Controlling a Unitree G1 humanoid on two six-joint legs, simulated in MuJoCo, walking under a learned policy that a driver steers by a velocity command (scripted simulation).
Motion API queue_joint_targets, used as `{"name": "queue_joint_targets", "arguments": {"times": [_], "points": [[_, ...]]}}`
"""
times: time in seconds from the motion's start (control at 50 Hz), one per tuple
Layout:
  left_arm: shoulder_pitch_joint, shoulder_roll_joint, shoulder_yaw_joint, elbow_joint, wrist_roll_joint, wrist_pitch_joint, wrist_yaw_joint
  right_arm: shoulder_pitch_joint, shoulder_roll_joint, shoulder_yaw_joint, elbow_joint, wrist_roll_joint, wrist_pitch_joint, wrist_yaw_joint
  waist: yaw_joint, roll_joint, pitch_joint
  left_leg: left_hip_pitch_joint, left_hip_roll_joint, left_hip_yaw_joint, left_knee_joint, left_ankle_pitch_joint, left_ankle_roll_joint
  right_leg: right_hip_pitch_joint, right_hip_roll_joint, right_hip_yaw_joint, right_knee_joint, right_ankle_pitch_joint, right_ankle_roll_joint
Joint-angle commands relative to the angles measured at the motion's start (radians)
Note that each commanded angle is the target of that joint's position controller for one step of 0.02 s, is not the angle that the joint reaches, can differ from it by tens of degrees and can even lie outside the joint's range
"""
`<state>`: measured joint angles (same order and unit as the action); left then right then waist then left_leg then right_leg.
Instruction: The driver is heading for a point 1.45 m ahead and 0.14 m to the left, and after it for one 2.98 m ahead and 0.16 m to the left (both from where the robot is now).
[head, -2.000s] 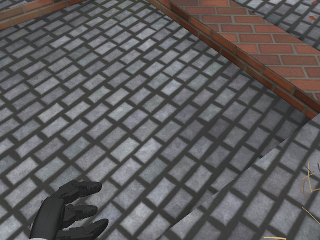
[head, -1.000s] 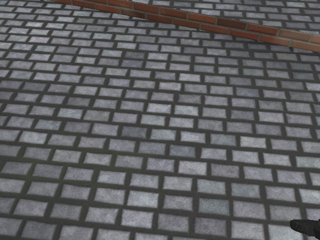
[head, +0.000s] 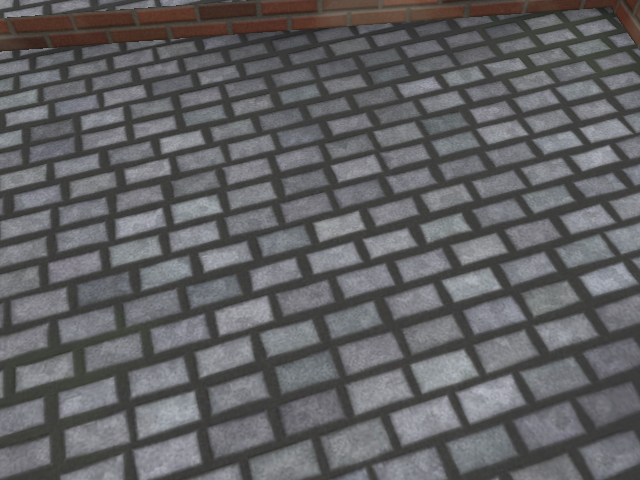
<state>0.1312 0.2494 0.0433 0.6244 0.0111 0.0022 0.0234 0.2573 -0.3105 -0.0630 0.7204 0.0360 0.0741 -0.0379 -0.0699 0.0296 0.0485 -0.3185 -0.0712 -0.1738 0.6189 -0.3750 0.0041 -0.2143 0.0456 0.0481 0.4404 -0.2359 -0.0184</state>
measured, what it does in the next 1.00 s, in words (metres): goes down: left foot 0.14 m lower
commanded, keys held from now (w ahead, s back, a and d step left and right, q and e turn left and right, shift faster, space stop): q+shift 0.08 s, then w+q+shift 0.22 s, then w+shift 0.08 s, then w+e+shift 0.62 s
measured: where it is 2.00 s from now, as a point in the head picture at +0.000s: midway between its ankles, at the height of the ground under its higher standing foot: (271, 187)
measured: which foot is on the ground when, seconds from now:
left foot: up 0.00-0.74, down 0.76-1.00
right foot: down 0.00-0.76, up 0.78-1.00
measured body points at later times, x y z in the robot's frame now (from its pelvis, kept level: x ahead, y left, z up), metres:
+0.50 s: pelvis +0.11 +0.04 -0.02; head +0.12 +0.05 +0.43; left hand -0.05 +0.29 -0.14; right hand +0.39 -0.12 -0.09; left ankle +0.15 +0.26 -0.67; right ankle -0.02 -0.11 -0.74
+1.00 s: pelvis +0.47 +0.32 -0.17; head +0.49 +0.33 +0.28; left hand +0.60 +0.60 -0.28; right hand +0.46 +0.04 -0.30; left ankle +0.37 +0.45 -0.88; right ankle +0.51 +0.21 -0.78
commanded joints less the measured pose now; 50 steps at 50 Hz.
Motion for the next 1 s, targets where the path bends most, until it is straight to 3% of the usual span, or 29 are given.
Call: {"name": "queue_joint_targets", "arguments": {"times": [0.02, 0.06, 0.08, 0.14, 0.18, 0.3, 0.4, 0.44, 0.5, 0.52, 0.58, 0.6, 0.62, 0.66, 0.7, 0.72, 0.74, 0.76, 0.78, 0.8, 0.82, 0.84, 0.86, 0.88, 0.9, 0.92, 0.94, 0.96, 1.0], "points": [[0.05, 0.156, 0.054, -0.07, 0.035, 0.002, 0.001, 0.021, -0.153, -0.056, -0.074, -0.014, -0.024, -0.006, 0.051, -0.178, -0.133, -0.292, 0.039, 0.013, 0.463, -0.238, -0.062, 0.22, -0.421, 0.264, -0.098, 0.649, -0.228], [-0.055, 0.103, 0.035, -0.087, 0.015, -0.005, 0.005, 0.058, -0.158, -0.073, -0.039, -0.006, -0.003, -0.014, 0.013, -0.164, -0.099, -0.319, 0.072, 0.041, 0.584, -0.112, -0.096, 0.186, -0.311, 0.105, -0.082, 0.585, -0.161], [-0.062, 0.098, 0.031, -0.082, 0.002, -0.007, 0.007, 0.065, -0.146, -0.072, -0.038, -0.01, 0.006, -0.01, 0.014, -0.177, -0.092, -0.326, 0.088, 0.056, 0.649, -0.068, -0.109, 0.167, -0.299, 0.064, -0.08, 0.634, -0.168], [0.071, 0.128, 0.044, -0.04, -0.008, -0.023, 0.016, -0.012, -0.129, -0.057, -0.096, 0.004, -0.003, 0.021, 0.099, -0.18, -0.065, -0.447, 0.163, 0.113, 0.633, 0.086, -0.1, 0.209, -0.31, 0.094, -0.266, -0.134, -0.17], [0.125, 0.154, 0.051, -0.012, -0.003, -0.041, 0.016, -0.068, -0.134, -0.058, -0.126, 0.008, -0.025, 0.038, 0.132, -0.145, -0.012, -0.543, 0.184, 0.096, 0.592, 0.134, -0.082, 0.271, -0.345, 0.134, -0.321, -0.267, -0.155], [0.175, 0.17, 0.063, 0.053, -0.005, -0.087, -0.006, -0.057, -0.097, -0.053, -0.142, 0.017, -0.065, 0.059, 0.125, -0.117, 0.047, -0.631, 0.222, 0.067, 0.52, 0.275, -0.037, 0.326, -0.344, -0.02, -0.338, -0.131, -0.108], [0.267, 0.172, 0.067, 0.128, -0.01, -0.102, -0.032, -0.13, -0.034, -0.019, -0.164, 0.015, -0.084, 0.059, 0.143, -0.061, 0.115, -0.603, 0.207, 0.063, 0.396, 0.315, -0.012, 0.27, -0.355, -0.09, -0.366, -0.079, -0.171], [0.32, 0.17, 0.061, 0.162, -0.006, -0.106, -0.034, -0.151, -0.036, -0.02, -0.175, 0.013, -0.1, 0.069, 0.123, -0.028, 0.136, -0.69, 0.21, 0.015, 0.426, 0.333, 0.015, 0.331, -0.408, -0.057, -0.329, -0.048, -0.204], [0.369, 0.174, 0.048, 0.185, -0.02, -0.104, -0.035, -0.235, -0.037, -0.006, -0.199, -0.004, -0.135, 0.094, 0.125, -0.047, 0.148, -0.666, 0.242, 0.133, 0.391, 0.335, 0.026, 0.318, -0.402, -0.05, -0.289, 0.02, -0.223], [0.456, 0.172, 0.049, 0.221, -0.031, -0.107, -0.019, -0.309, -0.035, -0.005, -0.235, 0.0, -0.151, 0.101, 0.148, -0.081, 0.151, -0.811, 0.288, 0.045, 0.385, 0.372, 0.027, 0.476, -0.432, 0.012, -0.239, 0.0, -0.194], [0.565, 0.179, 0.054, 0.244, -0.036, -0.099, 0.011, -0.47, -0.037, 0.009, -0.281, 0.009, -0.195, 0.132, 0.217, -0.058, 0.211, -1.026, 0.299, 0.05, 0.268, 0.352, 0.016, 0.646, -0.45, 0.072, -0.175, -0.04, -0.17], [0.525, 0.168, 0.048, 0.235, -0.045, -0.091, 0.024, -0.494, -0.013, 0.024, -0.291, 0.011, -0.209, 0.151, 0.2, -0.051, 0.228, -0.93, 0.312, 0.02, 0.138, 0.457, 0.013, 0.56, -0.429, 0.045, -0.185, -0.049, -0.149], [0.462, 0.179, 0.052, 0.204, -0.038, -0.08, 0.024, -0.48, -0.004, 0.033, -0.276, 0.009, -0.215, 0.17, 0.194, -0.021, 0.217, -0.649, 0.261, 0.078, 0.01, 0.58, 0.002, 0.351, -0.365, -0.026, -0.219, -0.103, -0.129], [0.432, 0.234, 0.071, 0.194, -0.033, -0.076, 0.01, -0.371, -0.031, 0.014, -0.214, 0.011, -0.21, 0.175, 0.146, -0.066, 0.134, -0.18, 0.185, 0.08, 0.0, 0.759, -0.017, 0.136, -0.345, -0.072, -0.235, -0.047, -0.096], [0.394, 0.264, 0.08, 0.181, -0.035, -0.055, 0.003, -0.207, -0.104, -0.018, -0.132, 0.014, -0.193, 0.145, 0.061, -0.133, 0.053, -0.062, 0.176, 0.06, -0.038, 0.626, -0.033, 0.289, -0.317, -0.061, -0.073, 0.095, -0.071], [0.389, 0.25, 0.076, 0.188, -0.016, -0.038, 0.006, -0.07, -0.151, -0.041, -0.068, 0.017, -0.181, 0.126, 0.006, -0.183, -0.03, 0.088, 0.181, 0.064, -0.041, 0.569, -0.028, 0.296, -0.312, -0.043, 0.151, 0.222, -0.053], [0.369, 0.241, 0.072, 0.19, 0.001, -0.028, 0.009, 0.108, -0.173, -0.06, -0.006, 0.03, -0.163, 0.108, -0.099, -0.191, -0.12, 0.343, 0.202, 0.061, -0.055, 0.576, -0.053, 0.163, -0.282, -0.042, 0.441, 0.228, -0.005], [0.395, 0.179, 0.063, 0.207, 0.011, -0.035, 0.005, 0.251, -0.228, -0.078, 0.058, 0.027, -0.148, 0.087, -0.147, -0.099, -0.176, 0.615, 0.23, 0.033, 0.009, 0.473, -0.081, -0.095, -0.217, 0.021, 0.77, -0.097, 0.056], [0.449, -0.001, 0.019, 0.184, 0.039, -0.072, -0.012, 0.281, -0.28, -0.039, 0.07, -0.042, -0.159, 0.085, -0.081, 0.263, -0.281, 0.861, 0.293, 0.009, 0.392, 0.832, -0.143, -0.451, -0.172, 0.178, 1.206, -0.611, 0.056], [0.688, -0.084, -0.002, 0.171, -0.024, -0.113, -0.011, 0.257, -0.348, -0.051, 0.074, -0.073, -0.15, 0.094, 0.057, 0.699, -0.461, 0.797, 0.368, -0.155, 0.188, 0.943, -0.121, -0.46, -0.114, 0.257, 1.441, -0.566, 0.036], [0.59, -0.041, 0.003, 0.108, -0.086, -0.128, 0.008, 0.356, -0.369, -0.084, 0.159, -0.042, -0.145, 0.114, 0.017, 0.626, -0.523, 0.742, 0.447, -0.401, -0.184, 0.334, -0.019, -0.495, -0.11, 0.185, 1.431, -0.425, 0.045], [0.398, 0.019, 0.005, 0.085, -0.096, -0.108, 0.043, 0.299, -0.251, -0.064, 0.176, -0.026, -0.163, 0.127, -0.017, 0.26, -0.292, 0.553, 0.428, -0.47, -0.344, -0.05, 0.024, -0.573, -0.105, 0.114, 1.419, -0.338, 0.033], [0.448, -0.007, 0.0, 0.092, -0.113, -0.087, 0.05, 0.167, -0.214, -0.054, 0.178, -0.037, -0.182, 0.136, 0.067, 0.194, -0.254, 0.433, 0.518, -0.549, -0.385, -0.039, 0.077, -0.58, -0.146, 0.115, 1.434, -0.168, 0.013], [0.457, -0.032, -0.016, 0.102, -0.105, -0.067, 0.04, 0.048, -0.175, -0.045, 0.172, -0.051, -0.191, 0.14, 0.122, 0.192, -0.2, 0.323, 0.55, -0.513, -0.325, 0.139, 0.114, -0.567, -0.202, 0.1, 1.452, -0.112, 0.0], [0.41, 0.012, 0.008, 0.114, -0.099, -0.05, 0.02, -0.056, -0.057, -0.019, 0.155, -0.063, -0.2, 0.132, 0.144, 0.111, -0.143, 0.195, 0.516, -0.283, -0.229, 0.236, 0.09, -0.504, -0.262, 0.142, 1.272, 0.02, -0.034], [0.325, 0.053, 0.028, 0.107, -0.093, -0.034, 0.011, -0.102, -0.014, -0.011, 0.17, -0.069, -0.204, 0.117, 0.14, 0.128, -0.093, 0.117, 0.486, -0.172, -0.217, 0.243, 0.064, -0.479, -0.281, 0.14, 1.215, 0.016, -0.057], [0.258, 0.062, 0.04, 0.085, -0.095, -0.016, -0.001, -0.126, 0.019, 0.005, 0.182, -0.052, -0.205, 0.099, 0.145, 0.134, -0.004, 0.044, 0.424, 0.002, -0.267, 0.264, 0.042, -0.464, -0.283, 0.129, 1.019, 0.059, -0.049], [0.186, 0.05, 0.035, 0.053, -0.07, -0.011, -0.007, -0.129, 0.017, 0.004, 0.188, -0.047, -0.209, 0.075, 0.126, 0.208, 0.065, 0.037, 0.394, 0.105, -0.301, 0.397, 0.027, -0.472, -0.273, 0.101, 0.912, 0.066, -0.044], [0.114, 0.027, 0.026, 0.007, -0.041, -0.003, -0.018, -0.089, -0.009, 0.006, 0.191, -0.063, -0.213, 0.04, 0.111, 0.178, 0.105, 0.091, 0.392, 0.193, -0.354, 0.592, 0.059, -0.515, -0.246, 0.071, 0.844, 0.082, -0.03]]}}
